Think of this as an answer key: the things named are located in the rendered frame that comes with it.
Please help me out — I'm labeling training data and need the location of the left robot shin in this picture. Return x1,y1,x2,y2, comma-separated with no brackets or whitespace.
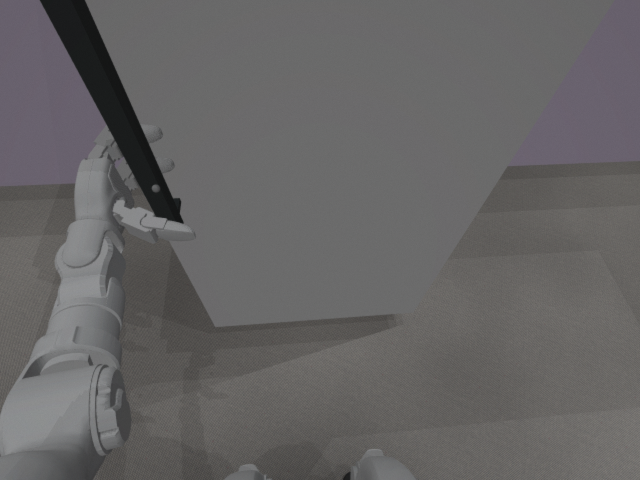
238,464,259,472

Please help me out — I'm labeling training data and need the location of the right robot thigh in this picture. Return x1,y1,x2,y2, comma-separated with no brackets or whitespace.
350,456,417,480

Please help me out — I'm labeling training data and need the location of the left robot upper arm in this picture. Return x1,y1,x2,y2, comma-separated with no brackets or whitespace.
0,364,132,480

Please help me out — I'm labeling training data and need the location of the robot left hand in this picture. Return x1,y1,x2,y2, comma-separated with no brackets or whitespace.
74,124,196,244

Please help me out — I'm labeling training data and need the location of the robot left forearm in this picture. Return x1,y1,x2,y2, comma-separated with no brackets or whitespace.
0,219,126,456

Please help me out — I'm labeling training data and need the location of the handle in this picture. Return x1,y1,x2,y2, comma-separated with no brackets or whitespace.
40,0,184,224

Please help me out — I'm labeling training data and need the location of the fridge door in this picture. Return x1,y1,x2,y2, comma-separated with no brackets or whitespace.
41,0,614,327

